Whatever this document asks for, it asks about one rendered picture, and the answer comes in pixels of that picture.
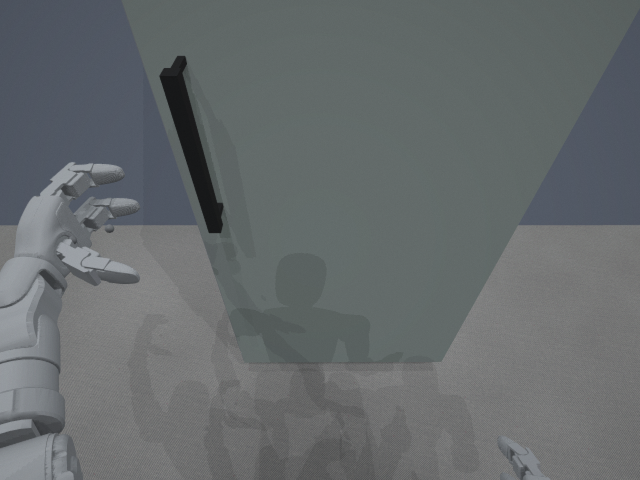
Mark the robot right hand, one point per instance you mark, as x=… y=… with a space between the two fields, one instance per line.
x=525 y=464

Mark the robot left hand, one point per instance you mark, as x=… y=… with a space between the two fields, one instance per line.
x=47 y=222

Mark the handle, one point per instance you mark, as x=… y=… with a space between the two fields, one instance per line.
x=178 y=100

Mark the robot left forearm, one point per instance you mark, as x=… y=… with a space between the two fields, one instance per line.
x=30 y=303

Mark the fridge door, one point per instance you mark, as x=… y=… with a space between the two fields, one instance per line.
x=373 y=157

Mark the robot left upper arm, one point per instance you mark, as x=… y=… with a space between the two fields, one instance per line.
x=47 y=457

